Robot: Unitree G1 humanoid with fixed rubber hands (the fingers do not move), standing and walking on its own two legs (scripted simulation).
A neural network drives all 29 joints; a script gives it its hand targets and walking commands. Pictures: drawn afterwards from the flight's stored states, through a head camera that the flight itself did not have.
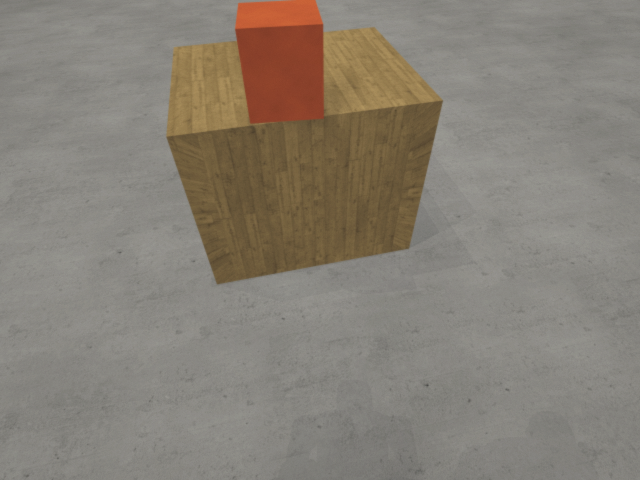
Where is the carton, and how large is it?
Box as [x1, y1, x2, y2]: [235, 0, 323, 123]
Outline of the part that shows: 315,0 287,0 238,3 235,30 250,123 323,118 322,22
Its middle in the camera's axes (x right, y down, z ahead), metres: -0.10 -0.48 +1.08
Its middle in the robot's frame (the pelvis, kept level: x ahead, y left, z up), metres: +1.15 +0.14 +0.02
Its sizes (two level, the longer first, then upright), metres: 0.210 0.200 0.250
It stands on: a pedestal, 0.67 m high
